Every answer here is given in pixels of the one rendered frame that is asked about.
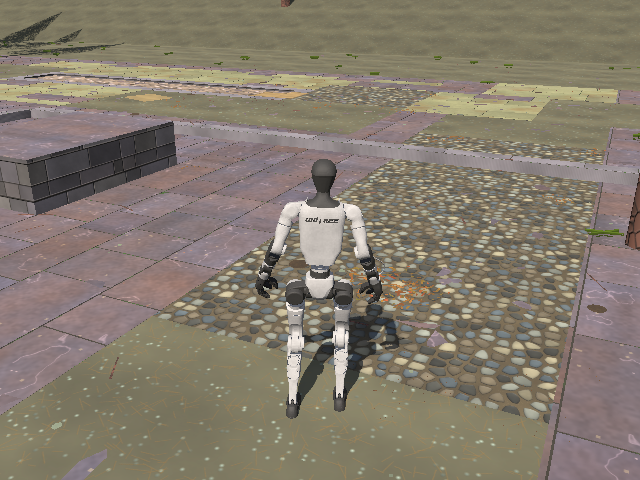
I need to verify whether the humanoid robot head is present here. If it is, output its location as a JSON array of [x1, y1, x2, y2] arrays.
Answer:
[[305, 159, 340, 208]]

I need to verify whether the robot left hand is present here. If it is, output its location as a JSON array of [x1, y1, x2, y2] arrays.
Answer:
[[255, 275, 278, 298]]

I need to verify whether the robot left forearm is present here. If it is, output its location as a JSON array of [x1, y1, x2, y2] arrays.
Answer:
[[258, 239, 280, 280]]

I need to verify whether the robot right hand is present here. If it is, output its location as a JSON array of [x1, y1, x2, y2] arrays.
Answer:
[[359, 280, 383, 304]]

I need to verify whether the robot right thigh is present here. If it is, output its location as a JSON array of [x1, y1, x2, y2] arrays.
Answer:
[[332, 279, 353, 348]]

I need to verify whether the robot right forearm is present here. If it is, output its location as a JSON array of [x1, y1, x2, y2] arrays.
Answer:
[[360, 244, 380, 285]]

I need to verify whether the robot left upper arm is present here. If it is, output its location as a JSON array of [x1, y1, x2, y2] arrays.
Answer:
[[270, 201, 302, 256]]

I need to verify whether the robot right upper arm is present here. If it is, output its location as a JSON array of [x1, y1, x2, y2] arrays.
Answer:
[[343, 203, 370, 260]]

